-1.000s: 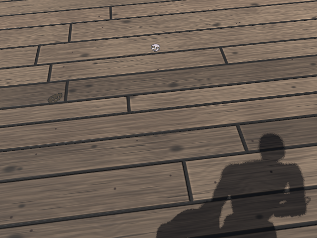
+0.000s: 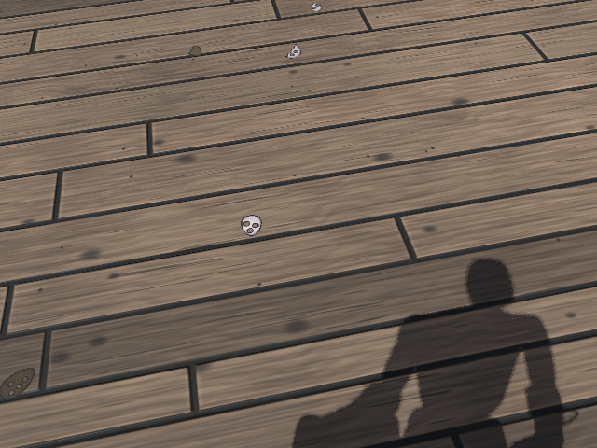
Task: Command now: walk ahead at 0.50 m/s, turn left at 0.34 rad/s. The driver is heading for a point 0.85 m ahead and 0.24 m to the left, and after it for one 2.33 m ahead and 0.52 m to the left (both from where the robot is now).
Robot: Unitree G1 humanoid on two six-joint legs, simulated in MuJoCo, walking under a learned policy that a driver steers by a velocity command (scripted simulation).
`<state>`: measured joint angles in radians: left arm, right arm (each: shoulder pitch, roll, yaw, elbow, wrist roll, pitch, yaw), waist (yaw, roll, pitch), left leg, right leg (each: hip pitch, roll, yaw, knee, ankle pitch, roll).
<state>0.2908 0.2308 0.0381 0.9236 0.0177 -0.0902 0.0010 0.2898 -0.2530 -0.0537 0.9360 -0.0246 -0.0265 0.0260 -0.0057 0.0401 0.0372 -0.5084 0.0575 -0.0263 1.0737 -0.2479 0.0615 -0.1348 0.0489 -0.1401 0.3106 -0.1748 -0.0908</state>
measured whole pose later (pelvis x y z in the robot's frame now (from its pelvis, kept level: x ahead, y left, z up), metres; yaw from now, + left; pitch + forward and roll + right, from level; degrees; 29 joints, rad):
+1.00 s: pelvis +0.55 +0.10 -0.01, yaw +29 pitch +0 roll +0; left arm 0.19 0.25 0.04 0.82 0.03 -0.07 -0.01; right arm 0.34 -0.28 -0.06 0.89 -0.02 -0.05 0.01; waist -0.03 0.03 0.05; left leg -0.30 -0.08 -0.08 1.13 -0.36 0.09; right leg -0.31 0.04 -0.05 0.48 -0.17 -0.06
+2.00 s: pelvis +0.73 +0.21 +0.00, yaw +4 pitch +1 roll +2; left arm 0.22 0.26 0.07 0.76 0.01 0.05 0.00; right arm 0.20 -0.28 -0.07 0.81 -0.03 0.05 -0.02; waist 0.00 0.04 0.04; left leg -0.51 0.02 0.03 1.01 -0.38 -0.03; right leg -0.26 0.04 0.02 0.47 -0.22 -0.07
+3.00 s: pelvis +0.71 +0.23 +0.00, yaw -2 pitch -2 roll +0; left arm 0.23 0.22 0.00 1.10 0.01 0.01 0.03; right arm 0.23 -0.22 -0.01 1.05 -0.01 0.01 -0.02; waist -0.01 0.00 0.03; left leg -0.16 -0.02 0.00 0.37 -0.19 0.03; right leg -0.14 0.04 0.08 0.36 -0.20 -0.01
